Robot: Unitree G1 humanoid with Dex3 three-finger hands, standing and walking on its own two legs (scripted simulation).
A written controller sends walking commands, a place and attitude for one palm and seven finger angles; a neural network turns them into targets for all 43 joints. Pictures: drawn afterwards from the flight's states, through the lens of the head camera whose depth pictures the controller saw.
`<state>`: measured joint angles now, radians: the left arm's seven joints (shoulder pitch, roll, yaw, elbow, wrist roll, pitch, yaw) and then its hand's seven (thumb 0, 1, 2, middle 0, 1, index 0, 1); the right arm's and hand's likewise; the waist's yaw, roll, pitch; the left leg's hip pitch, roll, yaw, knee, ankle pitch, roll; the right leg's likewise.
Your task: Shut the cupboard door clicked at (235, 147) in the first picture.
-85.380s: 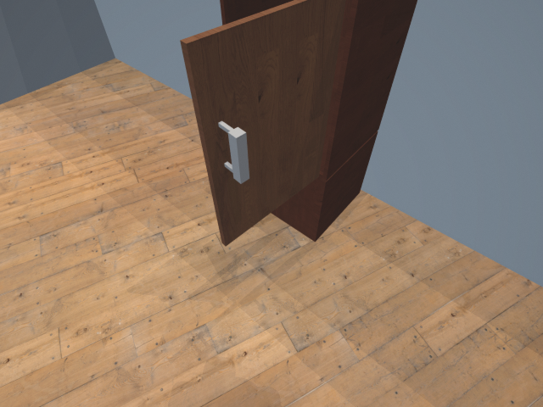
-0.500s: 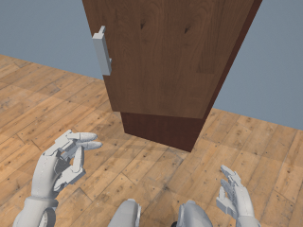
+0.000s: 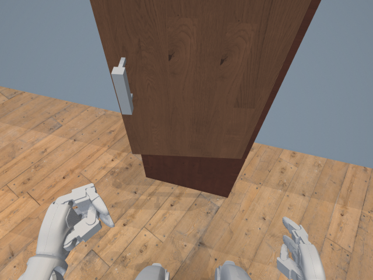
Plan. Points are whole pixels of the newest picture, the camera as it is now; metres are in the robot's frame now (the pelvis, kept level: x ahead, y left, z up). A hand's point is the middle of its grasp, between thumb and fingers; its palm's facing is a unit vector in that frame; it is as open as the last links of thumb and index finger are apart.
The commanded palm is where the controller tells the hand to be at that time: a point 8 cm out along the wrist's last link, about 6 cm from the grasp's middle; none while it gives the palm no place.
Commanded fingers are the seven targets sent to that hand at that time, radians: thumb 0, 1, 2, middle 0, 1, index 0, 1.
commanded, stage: raise the hand and make a fist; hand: left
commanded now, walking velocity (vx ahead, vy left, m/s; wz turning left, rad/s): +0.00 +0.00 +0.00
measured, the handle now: (125, 86) +0.54 +0.20 +0.09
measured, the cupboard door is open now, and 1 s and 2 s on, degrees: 13 13 13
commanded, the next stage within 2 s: bring the fist close to the handle in 0.78 s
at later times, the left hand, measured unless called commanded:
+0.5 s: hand (97, 195) +0.25 +0.18 +0.10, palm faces +0.04 -1.00 -0.05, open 3.1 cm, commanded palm +0.21 +0.23 +0.09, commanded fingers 0.00 0.90 0.90 -1.30 -1.50 -1.30 -1.50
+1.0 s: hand (105, 203) +0.24 +0.16 +0.09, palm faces +0.04 -1.00 -0.05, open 3.1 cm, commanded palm +0.23 +0.21 +0.09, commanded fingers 0.00 0.90 0.90 -1.30 -1.50 -1.30 -1.50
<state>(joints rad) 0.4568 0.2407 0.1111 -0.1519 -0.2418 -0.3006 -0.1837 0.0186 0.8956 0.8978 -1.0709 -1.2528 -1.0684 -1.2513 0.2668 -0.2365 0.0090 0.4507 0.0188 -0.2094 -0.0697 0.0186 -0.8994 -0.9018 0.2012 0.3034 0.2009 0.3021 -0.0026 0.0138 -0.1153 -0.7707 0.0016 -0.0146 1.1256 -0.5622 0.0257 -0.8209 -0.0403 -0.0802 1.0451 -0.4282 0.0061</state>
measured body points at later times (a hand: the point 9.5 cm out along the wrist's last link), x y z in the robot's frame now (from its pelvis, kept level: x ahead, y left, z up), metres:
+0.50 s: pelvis +0.02 -0.02 +0.02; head +0.06 -0.02 +0.47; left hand +0.24 +0.23 +0.10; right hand +0.18 -0.25 -0.06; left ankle +0.00 +0.10 -0.66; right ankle +0.05 -0.13 -0.66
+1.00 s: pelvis +0.00 -0.03 +0.02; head +0.04 -0.03 +0.47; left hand +0.23 +0.22 +0.09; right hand +0.18 -0.26 -0.05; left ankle +0.00 +0.10 -0.66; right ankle +0.05 -0.13 -0.66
